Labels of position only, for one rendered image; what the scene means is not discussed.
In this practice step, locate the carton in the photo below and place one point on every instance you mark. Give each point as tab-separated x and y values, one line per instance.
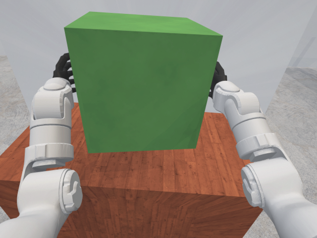
142	81

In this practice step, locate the robot left upper arm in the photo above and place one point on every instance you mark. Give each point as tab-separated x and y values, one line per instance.
45	201

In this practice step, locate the right robot forearm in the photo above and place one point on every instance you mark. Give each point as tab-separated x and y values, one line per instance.
255	140

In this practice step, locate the pedestal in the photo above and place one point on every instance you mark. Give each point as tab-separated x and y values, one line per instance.
180	193

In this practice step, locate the robot right upper arm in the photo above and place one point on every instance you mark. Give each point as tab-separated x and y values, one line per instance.
274	186

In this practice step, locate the left robot forearm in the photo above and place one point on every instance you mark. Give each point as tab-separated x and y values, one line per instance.
50	128

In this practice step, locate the right robot hand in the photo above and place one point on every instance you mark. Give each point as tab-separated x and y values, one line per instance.
217	77

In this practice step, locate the left robot hand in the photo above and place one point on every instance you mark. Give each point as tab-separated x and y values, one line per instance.
61	69

